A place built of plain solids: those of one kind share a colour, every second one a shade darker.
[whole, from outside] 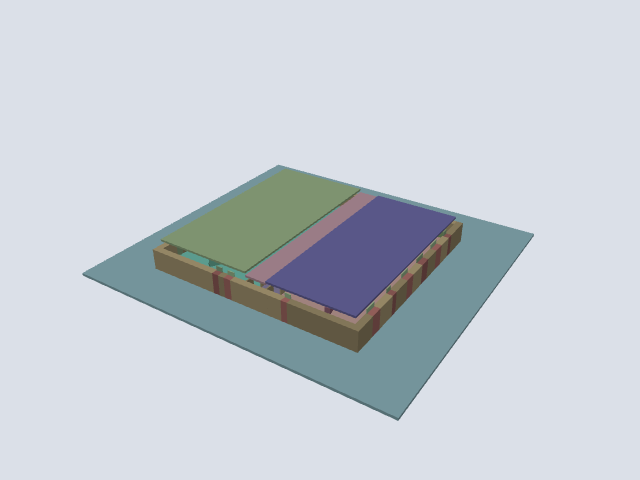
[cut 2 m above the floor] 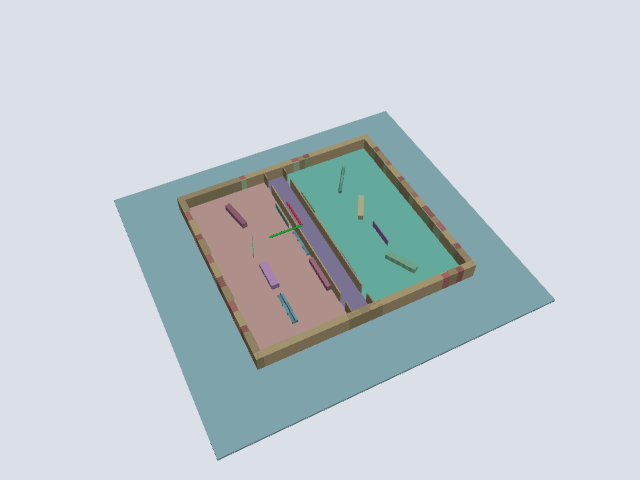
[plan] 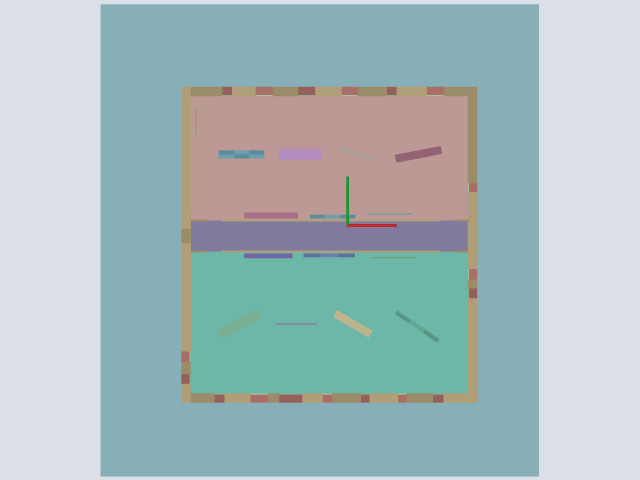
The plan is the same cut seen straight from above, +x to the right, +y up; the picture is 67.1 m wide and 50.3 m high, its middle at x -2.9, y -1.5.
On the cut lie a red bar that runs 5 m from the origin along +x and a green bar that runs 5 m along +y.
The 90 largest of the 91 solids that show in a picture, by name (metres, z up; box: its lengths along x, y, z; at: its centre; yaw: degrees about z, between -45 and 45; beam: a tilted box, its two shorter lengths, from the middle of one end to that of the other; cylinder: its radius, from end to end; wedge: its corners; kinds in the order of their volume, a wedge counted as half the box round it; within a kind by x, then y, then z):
{
 "ground_under_all_1": {"box": [45.95, 49.48, 0.4], "at": [-2.92, -1.54, -0.75]},
 "wall_1": {"box": [1.0, 2.0, 3.2], "at": [-16.93, -17.56, 1.0]},
 "wall_2": {"box": [1.0, 1.28, 3.2], "at": [-16.93, -14.92, 1.0]},
 "wall_3": {"box": [1.0, 11.37, 3.2], "at": [-16.93, -7.49, 1.0]},
 "wall_4": {"box": [1.0, 5.05, 3.2], "at": [-16.93, -1.08, 1.0]},
 "wall_5": {"box": [1.0, 14.92, 3.2], "at": [-16.93, 7.1, 1.0]},
 "wall_6": {"box": [3.51, 1.0, 3.2], "at": [-15.68, -18.06, 1.0]},
 "wall_7": {"box": [1.9, 0.2, 3.2], "at": [-15.68, -2.71, 1.0]},
 "wall_8": {"box": [1.9, 0.2, 3.2], "at": [-15.68, 0.54, 1.0]},
 "wall_9": {"box": [4.31, 1.0, 3.2], "at": [-15.28, 14.06, 1.0]},
 "wall_10": {"box": [2.75, 1.0, 3.2], "at": [-11.54, -18.06, 1.0]},
 "wall_11": {"box": [2.48, 1.0, 3.2], "at": [-10.88, 14.06, 1.0]},
 "wall_12": {"box": [1.21, 1.0, 3.2], "at": [-7.76, -18.06, 1.0]},
 "wall_13": {"box": [2.65, 1.0, 3.2], "at": [-6.51, 14.06, 1.0]},
 "wall_14": {"box": [2.14, 1.0, 3.2], "at": [-3.69, -18.06, 1.0]},
 "wall_15": {"box": [2.76, 1.0, 3.2], "at": [-2.01, 14.06, 1.0]},
 "wall_16": {"box": [22.9, 0.2, 3.2], "at": [-1.78, -2.71, 1.0]},
 "wall_17": {"box": [22.9, 0.2, 3.2], "at": [-1.78, 0.54, 1.0]},
 "wall_18": {"box": [3.01, 1.0, 3.2], "at": [-0.12, -18.06, 1.0]},
 "wall_19": {"box": [3.05, 1.0, 3.2], "at": [2.6, 14.06, 1.0]},
 "wall_20": {"box": [2.99, 1.0, 3.2], "at": [3.79, -18.06, 1.0]},
 "wall_21": {"box": [3.2, 1.0, 3.2], "at": [6.72, 14.06, 1.0]},
 "wall_22": {"box": [2.77, 1.0, 3.2], "at": [7.57, -18.06, 1.0]},
 "wall_23": {"box": [3.52, 1.0, 3.2], "at": [11.81, -18.06, 1.0]},
 "wall_24": {"box": [3.45, 1.0, 3.2], "at": [11.85, 14.06, 1.0]},
 "wall_25": {"box": [1.6, 0.2, 3.2], "at": [11.97, -2.71, 1.0]},
 "wall_26": {"box": [1.6, 0.2, 3.2], "at": [11.97, 0.54, 1.0]},
 "wall_27": {"box": [1.0, 10.97, 3.2], "at": [13.07, -13.07, 1.0]},
 "wall_28": {"box": [1.0, 0.95, 3.2], "at": [13.07, -6.12, 1.0]},
 "wall_29": {"box": [1.0, 2.73, 3.2], "at": [13.07, -3.17, 1.0]},
 "wall_30": {"box": [1.0, 5.05, 3.2], "at": [13.07, -1.08, 1.0]},
 "wall_31": {"box": [1.0, 3.9, 3.2], "at": [13.07, 1.59, 1.0]},
 "wall_32": {"box": [1.0, 10.12, 3.2], "at": [13.07, 9.5, 1.0]},
 "floor_store_1": {"box": [29.2, 14.95, 0.6], "at": [-1.93, -10.18, -0.3]},
 "floor_study_1": {"box": [29.2, 13.12, 0.6], "at": [-1.93, 7.1, -0.3]},
 "ceil_store_1": {"box": [29.2, 14.95, 0.3], "at": [-1.93, -10.18, 3.95]},
 "ceil_study_1": {"box": [29.2, 13.12, 0.3], "at": [-1.93, 7.1, 3.65]},
 "wall_mass_1": {"box": [0.85, 1.0, 3.2], "at": [-17.0, -16.06, 1.0]},
 "wall_mass_2": {"box": [0.85, 1.1, 3.2], "at": [-17.0, -13.73, 1.0]},
 "wall_mass_3": {"box": [1.0, 0.85, 3.2], "at": [-13.42, -18.13, 1.0]},
 "wall_mass_4": {"box": [1.0, 0.85, 3.2], "at": [-12.62, 14.13, 1.0]},
 "wall_mass_5": {"box": [1.8, 0.85, 3.2], "at": [-9.27, -18.13, 1.0]},
 "wall_mass_6": {"box": [1.8, 0.85, 3.2], "at": [-8.74, 14.13, 1.0]},
 "wall_mass_7": {"box": [2.4, 0.85, 3.2], "at": [-5.96, -18.13, 1.0]},
 "wall_mass_8": {"box": [1.8, 0.85, 3.2], "at": [-4.29, 14.13, 1.0]},
 "wall_mass_9": {"box": [1.0, 0.85, 3.2], "at": [-2.12, -18.13, 1.0]},
 "wall_mass_10": {"box": [1.7, 0.85, 3.2], "at": [0.22, 14.13, 1.0]},
 "wall_mass_11": {"box": [0.9, 0.85, 3.2], "at": [1.84, -18.13, 1.0]},
 "wall_mass_12": {"box": [1.0, 0.85, 3.2], "at": [4.62, 14.13, 1.0]},
 "wall_mass_13": {"box": [0.9, 0.85, 3.2], "at": [5.73, -18.13, 1.0]},
 "wall_mass_14": {"box": [1.8, 0.85, 3.2], "at": [9.22, 14.13, 1.0]},
 "wall_mass_15": {"box": [1.1, 0.85, 3.2], "at": [9.5, -18.13, 1.0]},
 "wall_mass_16": {"box": [0.85, 1.0, 3.2], "at": [13.14, -7.09, 1.0]},
 "wall_mass_17": {"box": [0.85, 1.1, 3.2], "at": [13.14, -5.09, 1.0]},
 "wall_mass_18": {"box": [0.85, 0.9, 3.2], "at": [13.14, 3.99, 1.0]},
 "floor_corr_1": {"box": [29.2, 3.25, 0.6], "at": [-1.93, -1.08, -0.3]},
 "ceil_corr_1": {"box": [29.2, 3.25, 0.3], "at": [-1.93, -1.08, 3.4]},
 "door_leaf_1": {"box": [1.0, 0.12, 3.87], "at": [-13.42, -17.65, 1.33]},
 "door_leaf_2": {"box": [1.8, 0.12, 3.87], "at": [-9.27, -17.65, 1.33]},
 "door_leaf_3": {"box": [2.4, 0.12, 3.87], "at": [-5.96, -17.65, 1.33]},
 "door_leaf_4": {"box": [1.8, 0.12, 3.87], "at": [9.22, 13.65, 1.33]},
 "door_leaf_5": {"box": [0.12, 1.0, 3.87], "at": [12.66, -7.09, 1.33]},
 "door_leaf_6": {"box": [0.12, 1.1, 3.87], "at": [12.66, -5.09, 1.33]},
 "door_leaf_7": {"box": [0.12, 0.9, 3.87], "at": [12.66, 3.99, 1.33]},
 "seat_settle_sto_1": {"box": [1.8, 0.4, 0.51], "at": [5.76, -9.57, 0.25], "yaw": -34.0},
 "seat_settle_sto_2": {"box": [1.8, 0.4, 0.51], "at": [7.25, -10.58, 0.25], "yaw": -34.0},
 "seat_settle_sto_3": {"box": [5.4, 0.1, 1.21], "at": [7.39, -10.37, 0.6], "yaw": -34.0},
 "seat_settle_sto_4": {"box": [1.8, 0.4, 0.51], "at": [8.74, -11.59, 0.25], "yaw": -34.0},
 "rail_bars_1": {"box": [4.1, 0.12, 1.65], "at": [1.09, 7.47, 0.23], "yaw": -19.0},
 "rail_bars_2": {"box": [4.65, 0.12, 1.65], "at": [4.38, 1.21, 0.23]},
 "seat_box_sto_1": {"box": [1.8, 0.4, 0.51], "at": [-3.73, -3.11, 0.25]},
 "seat_box_sto_2": {"box": [1.8, 0.4, 0.51], "at": [-1.93, -3.11, 0.25]},
 "seat_box_sto_3": {"box": [1.8, 0.4, 0.51], "at": [-0.13, -3.11, 0.25]},
 "rail_bars_sto_1": {"box": [4.6, 0.12, 1.7], "at": [4.77, -3.35, 0.25]},
 "rail_board_sto_1": {"box": [4.3, 0.12, 1.7], "at": [-5.38, -10.29, 0.25]},
 "bench_1": {"box": [1.53, 0.42, 0.035], "at": [-12.75, 7.7, 0.46]},
 "bench_2": {"box": [1.53, 0.42, 0.035], "at": [-11.15, 7.25, 0.46]},
 "bench_3": {"box": [4.8, 0.036, 0.96], "at": [-11.15, 7.47, 0.48]},
 "bench_4": {"box": [1.53, 0.42, 0.035], "at": [-11.15, 7.7, 0.46]},
 "bench_5": {"box": [1.53, 0.42, 0.035], "at": [-9.55, 7.25, 0.46]},
 "bench_6": {"box": [1.53, 0.42, 0.035], "at": [-9.55, 7.7, 0.46]},
 "bench_7": {"box": [1.53, 0.42, 0.035], "at": [-3.19, 0.95, 0.46]},
 "bench_8": {"box": [1.53, 0.42, 0.035], "at": [-1.59, 0.95, 0.46]},
 "bench_9": {"box": [1.53, 0.42, 0.035], "at": [0.01, 0.95, 0.46]},
 "counter_issue_1": {"box": [5.63, 0.65, 0.035], "at": [-8.02, 1.06, 0.93]},
 "counter_issue_2": {"box": [4.88, 0.85, 0.035], "at": [7.43, 7.47, 0.93], "yaw": 11.0},
 "counter_chest_1": {"box": [4.49, 1.2, 0.035], "at": [-5.0, 7.47, 0.88]},
 "counter_chest_sto_1": {"box": [4.85, 1.0, 0.035], "at": [-11.32, -10.29, 0.88], "yaw": 28.0},
 "counter_issue_sto_1": {"box": [4.3, 0.85, 0.035], "at": [0.54, -10.29, 0.88], "yaw": -30.0},
 "sideboard_sto_1": {"box": [5.06, 0.5, 0.035], "at": [-8.3, -3.16, 0.7]}
}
